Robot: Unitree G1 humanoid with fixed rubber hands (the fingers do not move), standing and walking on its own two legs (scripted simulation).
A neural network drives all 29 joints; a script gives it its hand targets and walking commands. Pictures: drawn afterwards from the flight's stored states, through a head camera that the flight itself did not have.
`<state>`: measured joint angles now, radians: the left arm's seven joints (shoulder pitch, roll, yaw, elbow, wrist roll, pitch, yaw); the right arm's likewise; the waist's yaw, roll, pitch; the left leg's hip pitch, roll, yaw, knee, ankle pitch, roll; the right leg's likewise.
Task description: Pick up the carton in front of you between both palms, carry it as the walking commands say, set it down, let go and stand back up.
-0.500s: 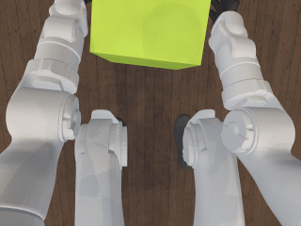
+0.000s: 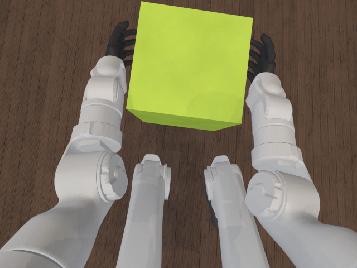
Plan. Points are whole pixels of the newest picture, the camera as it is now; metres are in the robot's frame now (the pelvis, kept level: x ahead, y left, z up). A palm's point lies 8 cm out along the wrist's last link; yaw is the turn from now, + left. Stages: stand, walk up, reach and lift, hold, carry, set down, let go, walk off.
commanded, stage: reach and lift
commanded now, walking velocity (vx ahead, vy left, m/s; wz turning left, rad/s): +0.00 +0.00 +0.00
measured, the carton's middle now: (186, 81) +0.49 +0.02 -0.14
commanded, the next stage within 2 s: none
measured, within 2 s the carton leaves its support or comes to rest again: neither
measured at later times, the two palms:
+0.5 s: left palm (89, 42) +0.46 +0.16 +0.08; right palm (312, 52) +0.46 -0.14 +0.09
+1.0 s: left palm out of the picture +0.42 +0.16 +0.23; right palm out of the picture +0.43 -0.14 +0.24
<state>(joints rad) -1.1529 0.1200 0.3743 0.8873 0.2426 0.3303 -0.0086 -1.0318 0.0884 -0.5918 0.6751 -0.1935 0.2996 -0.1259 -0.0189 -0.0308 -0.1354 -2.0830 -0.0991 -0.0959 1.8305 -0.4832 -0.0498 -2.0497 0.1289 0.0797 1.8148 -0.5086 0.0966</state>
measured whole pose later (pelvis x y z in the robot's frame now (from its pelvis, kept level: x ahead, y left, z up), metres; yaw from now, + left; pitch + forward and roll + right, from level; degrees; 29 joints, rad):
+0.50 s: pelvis +0.04 +0.00 +0.13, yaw +2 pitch +35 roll -1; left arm -0.76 0.00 0.34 0.69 0.20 0.35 0.01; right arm -0.70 0.13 -0.46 0.59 -0.16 0.30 -0.11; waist -0.01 -0.03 -0.24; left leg -1.57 -0.09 -0.11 1.44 -0.48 -0.05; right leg -1.55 0.12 0.11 1.43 -0.50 0.06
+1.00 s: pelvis +0.10 -0.01 +0.26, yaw +3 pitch +17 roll +0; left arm -0.37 -0.11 0.30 0.56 0.22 0.34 0.02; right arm -0.36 0.18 -0.36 0.52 -0.21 0.31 -0.06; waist -0.01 -0.02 -0.18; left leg -0.76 -0.07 -0.14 0.80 -0.33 -0.02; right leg -0.74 0.07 0.14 0.80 -0.35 0.02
